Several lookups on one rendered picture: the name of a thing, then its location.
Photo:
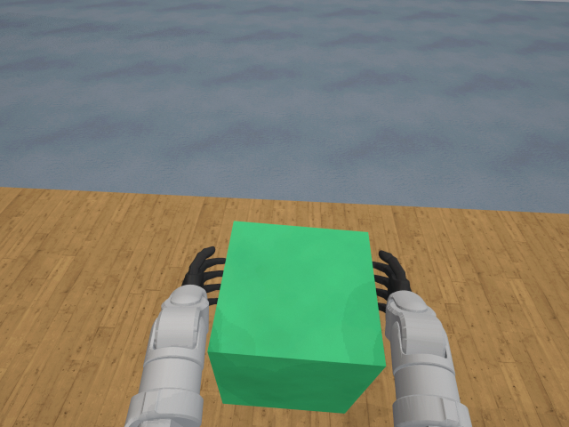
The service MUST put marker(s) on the robot right forearm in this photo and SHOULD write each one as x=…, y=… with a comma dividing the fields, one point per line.
x=422, y=364

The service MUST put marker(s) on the robot left forearm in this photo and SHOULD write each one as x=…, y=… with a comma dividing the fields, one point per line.
x=169, y=393

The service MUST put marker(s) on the carton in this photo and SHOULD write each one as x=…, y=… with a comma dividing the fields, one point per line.
x=297, y=323

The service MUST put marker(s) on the robot left hand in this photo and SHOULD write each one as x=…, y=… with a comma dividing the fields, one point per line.
x=196, y=273

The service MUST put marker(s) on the robot right hand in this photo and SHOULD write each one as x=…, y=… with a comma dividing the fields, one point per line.
x=397, y=280

